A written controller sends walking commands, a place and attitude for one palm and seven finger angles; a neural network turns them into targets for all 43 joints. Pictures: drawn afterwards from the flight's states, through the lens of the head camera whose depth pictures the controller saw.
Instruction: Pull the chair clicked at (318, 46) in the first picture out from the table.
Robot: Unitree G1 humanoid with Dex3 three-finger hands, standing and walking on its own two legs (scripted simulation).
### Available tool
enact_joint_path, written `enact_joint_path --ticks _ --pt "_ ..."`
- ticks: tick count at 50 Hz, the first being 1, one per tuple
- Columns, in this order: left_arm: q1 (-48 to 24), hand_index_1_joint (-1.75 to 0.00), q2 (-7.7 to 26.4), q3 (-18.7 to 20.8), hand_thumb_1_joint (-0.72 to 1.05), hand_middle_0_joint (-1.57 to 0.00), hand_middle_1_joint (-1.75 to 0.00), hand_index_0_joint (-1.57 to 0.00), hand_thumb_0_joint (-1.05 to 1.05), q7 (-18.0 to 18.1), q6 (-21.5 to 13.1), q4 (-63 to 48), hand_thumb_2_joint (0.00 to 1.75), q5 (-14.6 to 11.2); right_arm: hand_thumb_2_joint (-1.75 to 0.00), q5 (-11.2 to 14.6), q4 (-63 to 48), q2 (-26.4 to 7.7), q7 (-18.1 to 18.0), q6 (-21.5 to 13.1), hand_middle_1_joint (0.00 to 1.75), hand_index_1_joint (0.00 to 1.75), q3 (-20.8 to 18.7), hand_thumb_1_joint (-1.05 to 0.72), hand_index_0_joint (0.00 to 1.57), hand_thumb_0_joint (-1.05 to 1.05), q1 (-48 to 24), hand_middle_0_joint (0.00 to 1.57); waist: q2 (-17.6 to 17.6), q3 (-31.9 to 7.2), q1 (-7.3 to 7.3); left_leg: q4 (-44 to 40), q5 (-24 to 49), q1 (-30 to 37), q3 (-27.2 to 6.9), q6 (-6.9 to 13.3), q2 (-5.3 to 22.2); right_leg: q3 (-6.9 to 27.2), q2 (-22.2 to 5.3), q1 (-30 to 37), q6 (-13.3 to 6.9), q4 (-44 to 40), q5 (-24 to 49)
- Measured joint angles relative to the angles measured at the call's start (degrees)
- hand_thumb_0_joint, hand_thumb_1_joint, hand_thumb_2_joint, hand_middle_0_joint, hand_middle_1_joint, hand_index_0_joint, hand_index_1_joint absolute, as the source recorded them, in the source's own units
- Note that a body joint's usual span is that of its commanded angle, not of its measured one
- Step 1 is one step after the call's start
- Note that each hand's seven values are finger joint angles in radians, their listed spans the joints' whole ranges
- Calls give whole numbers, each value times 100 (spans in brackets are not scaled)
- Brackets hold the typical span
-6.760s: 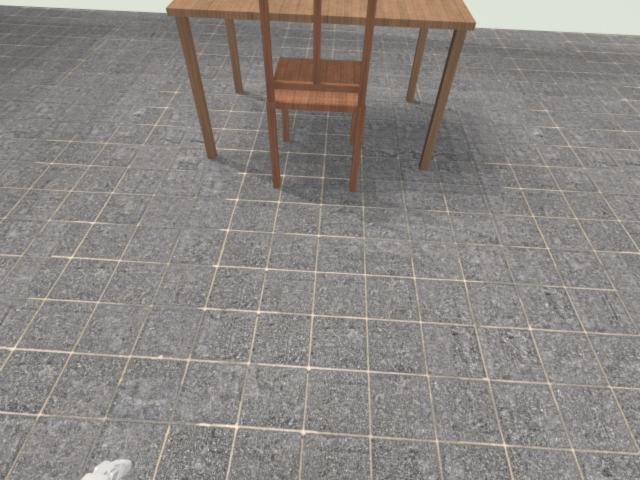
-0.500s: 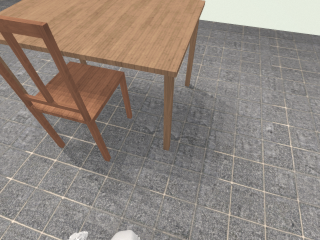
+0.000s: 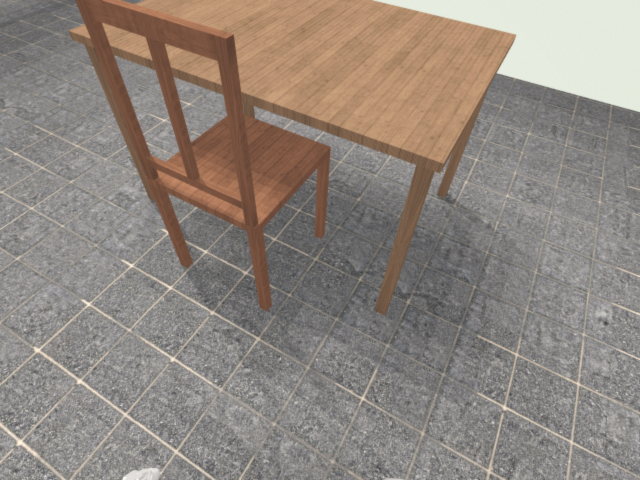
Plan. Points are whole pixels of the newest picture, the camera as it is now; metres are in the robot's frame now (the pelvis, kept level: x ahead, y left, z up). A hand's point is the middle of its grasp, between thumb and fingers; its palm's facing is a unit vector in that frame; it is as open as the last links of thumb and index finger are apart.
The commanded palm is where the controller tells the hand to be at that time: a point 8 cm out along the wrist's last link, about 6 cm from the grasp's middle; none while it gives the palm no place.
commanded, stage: turn to face it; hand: left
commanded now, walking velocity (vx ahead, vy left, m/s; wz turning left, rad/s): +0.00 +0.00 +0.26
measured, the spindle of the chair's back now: (177, 117) +0.86 +0.38 -0.05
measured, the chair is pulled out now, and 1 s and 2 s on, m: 0.00 0.00 0.00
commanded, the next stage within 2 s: take the last steps up to it in 0.08 s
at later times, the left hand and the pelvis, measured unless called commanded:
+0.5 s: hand out of the picture -0.06 +0.15 -0.16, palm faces +0.20 -0.95 -0.22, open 7.4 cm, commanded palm none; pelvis -0.02 -0.02 +0.01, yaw +8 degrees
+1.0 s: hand (193, 446) +0.19 +0.20 -0.18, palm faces +0.06 -0.98 -0.19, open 7.4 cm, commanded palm none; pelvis +0.12 +0.01 -0.01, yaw +5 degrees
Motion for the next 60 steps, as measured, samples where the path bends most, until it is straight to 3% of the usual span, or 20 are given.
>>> enact_joint_path --ticks 3,5,7,9,12,16,22,26,29,33,36,39,43,49,52,53,55,57,60 --pt "-15 -30 -117 -43 90 -19 -30 -20 0 11 -59 -31 90 -18 -90 -9 67 -11 7 45 30 30 -22 -90 21 0 61 20 105 -31 -48 104 8 -112 -72 -76 -28 -25 116 350 -81 -696 121" --pt "25 -30 -173 -71 90 -19 -30 -20 0 16 -137 -57 90 -24 -90 11 113 -27 12 63 30 30 -44 -90 21 0 121 20 150 -68 -53 273 -31 -247 -116 -154 -66 -66 166 725 -124 -1498 574" --pt "65 -30 -279 -99 90 -19 -30 -20 0 38 -229 -33 90 16 -90 57 184 -86 14 91 30 30 -91 -90 21 0 152 20 310 -53 -47 743 -454 -470 -203 -247 -34 -169 251 859 -470 -1815 858" --pt "154 -30 -353 -150 90 -20 -30 -20 0 34 -250 -34 90 35 -90 56 235 -119 17 171 30 30 -148 -90 21 0 206 20 348 -62 -62 1730 -1211 -818 -179 -310 -78 -282 200 886 -632 -1827 870" --pt "309 -30 -427 -157 90 -20 -30 -20 0 35 -240 27 90 28 -90 19 346 -179 57 251 30 30 -216 -90 20 1 273 20 337 -109 -23 3099 -1168 -1202 -68 -373 19 -385 135 1013 -670 -2106 1002" --pt "542 -30 -469 -141 90 -20 -30 -20 0 11 -324 205 90 41 -90 -38 465 -235 113 225 30 30 -273 -91 20 0 446 20 296 -239 -13 3621 -733 -1224 53 -467 315 -526 85 1130 -666 -2468 1188" --pt "958 -30 -484 -126 90 -20 -30 -20 0 -32 -507 481 90 106 -90 -49 660 -220 142 146 30 30 -269 -91 20 1 568 20 154 -375 182 2488 -916 -708 285 -478 614 -639 4 1222 -634 -2834 1339" --pt "1218 -30 -430 -97 90 -20 -30 -20 0 -68 -505 752 90 131 -90 -16 678 -113 129 18 30 30 -206 -91 20 1 474 20 19 -395 351 1382 -1198 -307 486 -383 612 -657 -59 1227 -558 -2867 1321" --pt "1426 -30 -377 -58 90 -20 -30 -20 0 -86 -442 988 90 84 -90 8 634 -15 89 -164 30 30 -127 -91 20 1 416 20 -17 -427 393 311 -856 185 678 -327 569 -673 -58 1159 -442 -2583 1123" --pt "1552 -30 -292 -23 90 -20 -30 -20 1 -113 -226 1270 90 74 -90 -14 610 235 -41 -370 30 30 -60 -91 20 0 436 20 -177 -447 280 85 -707 478 757 -190 479 -451 -77 524 -453 -863 92" --pt "1394 -30 -272 -1 90 -19 -30 -20 1 -181 -188 1308 90 116 -90 -13 657 286 -118 -452 30 30 -22 -93 20 0 672 20 -161 -443 155 -306 -642 841 765 -167 454 -371 -92 -101 -447 342 363" --pt "1081 -30 -242 14 91 -19 -30 -19 1 -224 -267 1166 90 108 -90 8 815 356 -145 -502 30 30 37 -93 20 0 918 20 -170 -333 125 -723 -549 1197 778 -160 396 -291 -194 -625 -375 827 841" --pt "596 -30 -229 27 91 -19 -30 -19 1 -227 -305 943 90 84 -90 24 1041 473 -169 -542 30 30 91 -92 20 0 1231 20 -178 -177 91 -1023 -612 1568 843 -202 350 -275 -286 -1094 -321 769 1214" --pt "-114 -30 -278 3 91 -19 -30 -19 1 -242 -346 676 90 38 -90 -31 1280 523 -167 -529 30 30 75 -91 20 0 1559 20 -14 74 -181 -955 -1072 1947 924 -396 450 -488 -194 -936 -484 -716 1259" --pt "-320 -30 -286 -12 91 -19 -30 -19 0 -248 -522 537 90 46 -90 -7 1409 497 -145 -492 30 30 48 -91 21 0 1717 20 111 136 -239 -245 -1610 1908 926 -515 634 -629 26 -409 -678 -1509 1459" --pt "-369 -30 -291 1 91 -19 -30 -19 0 -231 -626 505 90 65 -90 25 1461 491 -121 -456 30 30 37 -91 21 0 1713 20 139 169 -209 491 -1791 1652 910 -470 729 -663 64 -373 -780 -1468 1767" --pt "-425 -30 -327 1 91 -19 -30 -19 0 -186 -756 478 90 31 -90 89 1468 445 -96 -362 30 30 20 -90 20 0 1560 20 192 255 -214 2626 -1890 777 522 -313 735 -746 107 -315 -892 -1134 1408" --pt "-364 -30 -374 -22 91 -19 -30 -20 0 -154 -758 504 90 5 -90 104 1411 374 -77 -321 30 30 -31 -91 20 1 1356 20 209 241 -178 4058 -1548 -18 376 -202 722 -794 165 -29 -919 -1279 1141" --pt "-136 -30 -468 -62 90 -19 -30 -20 0 -90 -721 637 90 14 -90 38 1190 234 -66 -297 30 30 -98 -91 20 1 976 20 232 112 -148 4521 -931 -941 408 -200 852 -834 255 426 -894 -1824 1218"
